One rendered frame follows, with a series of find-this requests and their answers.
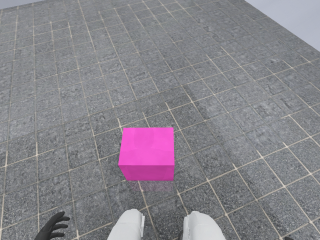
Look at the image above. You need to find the carton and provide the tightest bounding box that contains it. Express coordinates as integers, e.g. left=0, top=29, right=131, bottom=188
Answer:
left=118, top=127, right=175, bottom=181

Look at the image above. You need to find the robot right thigh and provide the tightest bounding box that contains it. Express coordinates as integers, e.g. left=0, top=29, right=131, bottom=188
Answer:
left=183, top=212, right=226, bottom=240

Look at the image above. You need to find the robot thigh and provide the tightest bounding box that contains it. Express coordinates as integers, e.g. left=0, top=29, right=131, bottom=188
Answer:
left=107, top=210, right=145, bottom=240
left=183, top=212, right=226, bottom=240

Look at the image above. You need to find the robot left thigh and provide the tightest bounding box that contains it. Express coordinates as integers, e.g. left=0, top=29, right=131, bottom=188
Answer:
left=107, top=210, right=145, bottom=240

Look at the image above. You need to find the robot left hand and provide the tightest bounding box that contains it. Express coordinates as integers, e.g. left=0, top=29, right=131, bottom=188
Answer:
left=34, top=211, right=70, bottom=240

